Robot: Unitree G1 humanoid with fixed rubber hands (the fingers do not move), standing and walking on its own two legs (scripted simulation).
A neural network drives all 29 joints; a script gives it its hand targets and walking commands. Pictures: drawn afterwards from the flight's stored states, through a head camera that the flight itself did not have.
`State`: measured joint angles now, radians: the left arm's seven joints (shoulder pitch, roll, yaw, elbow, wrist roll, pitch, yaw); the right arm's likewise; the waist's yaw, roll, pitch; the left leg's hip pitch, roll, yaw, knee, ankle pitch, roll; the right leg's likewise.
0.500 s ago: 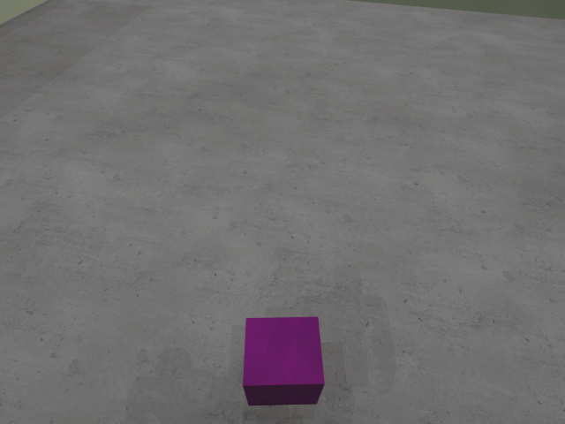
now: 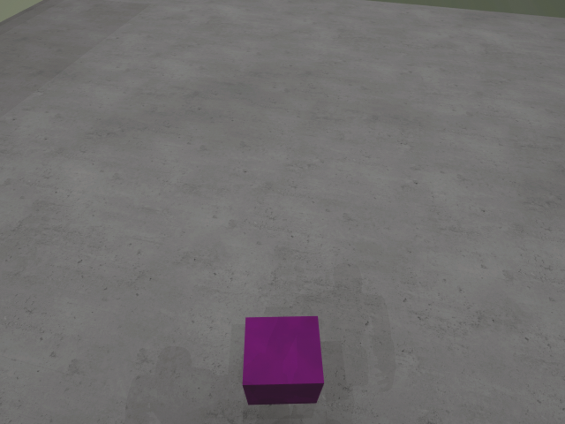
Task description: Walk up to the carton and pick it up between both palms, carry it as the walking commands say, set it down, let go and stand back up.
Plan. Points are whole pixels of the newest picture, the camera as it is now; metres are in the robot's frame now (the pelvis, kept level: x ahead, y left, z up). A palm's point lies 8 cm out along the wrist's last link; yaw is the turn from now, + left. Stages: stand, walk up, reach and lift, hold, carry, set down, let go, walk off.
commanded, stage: reach and lift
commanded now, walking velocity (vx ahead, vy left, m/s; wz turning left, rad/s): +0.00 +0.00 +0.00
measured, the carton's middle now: (282, 361) +0.38 -0.01 -0.64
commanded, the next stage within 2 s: none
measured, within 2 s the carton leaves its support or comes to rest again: neither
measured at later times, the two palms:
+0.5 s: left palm (135, 418) +0.15 +0.23 -0.15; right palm (424, 407) +0.17 -0.23 -0.16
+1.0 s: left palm (174, 338) +0.29 +0.20 -0.18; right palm (389, 331) +0.31 -0.21 -0.19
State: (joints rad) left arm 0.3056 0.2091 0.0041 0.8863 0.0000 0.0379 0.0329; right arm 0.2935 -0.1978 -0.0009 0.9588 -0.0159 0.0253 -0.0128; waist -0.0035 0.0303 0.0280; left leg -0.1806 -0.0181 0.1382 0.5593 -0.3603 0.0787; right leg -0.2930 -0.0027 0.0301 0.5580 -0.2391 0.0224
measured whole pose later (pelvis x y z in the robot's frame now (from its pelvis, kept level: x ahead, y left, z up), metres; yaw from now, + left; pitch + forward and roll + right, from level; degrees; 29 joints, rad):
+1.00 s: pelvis -0.07 -0.02 -0.08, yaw +3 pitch +23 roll +2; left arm -0.57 0.21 0.16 0.76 -0.01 0.11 -0.07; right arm -0.57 -0.20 -0.15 0.69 0.01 0.17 -0.08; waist 0.00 0.03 0.10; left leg -1.05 -0.01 0.13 1.07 -0.42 0.07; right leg -1.14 -0.03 0.02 1.03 -0.29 0.01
